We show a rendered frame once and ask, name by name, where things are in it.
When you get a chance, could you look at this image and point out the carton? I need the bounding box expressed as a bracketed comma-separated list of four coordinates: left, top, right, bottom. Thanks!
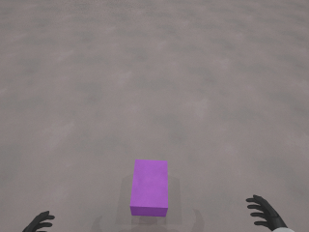
[129, 159, 168, 218]

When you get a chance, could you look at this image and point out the robot left hand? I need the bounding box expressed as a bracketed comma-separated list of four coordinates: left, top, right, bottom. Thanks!
[22, 211, 55, 232]

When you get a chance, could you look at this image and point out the robot right hand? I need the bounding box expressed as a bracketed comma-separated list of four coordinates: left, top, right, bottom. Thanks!
[245, 194, 288, 231]

